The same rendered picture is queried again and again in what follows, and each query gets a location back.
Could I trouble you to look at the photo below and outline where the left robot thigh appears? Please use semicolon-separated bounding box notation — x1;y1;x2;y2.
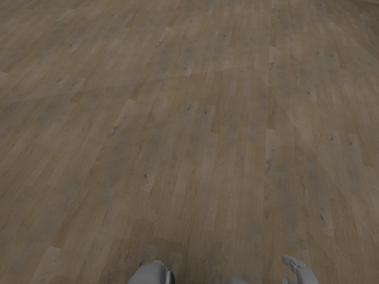
127;263;172;284

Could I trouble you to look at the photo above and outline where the robot right hand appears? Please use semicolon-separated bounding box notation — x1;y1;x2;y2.
282;255;320;284

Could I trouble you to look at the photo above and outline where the left robot shin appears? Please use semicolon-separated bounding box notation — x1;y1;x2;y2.
152;260;165;266

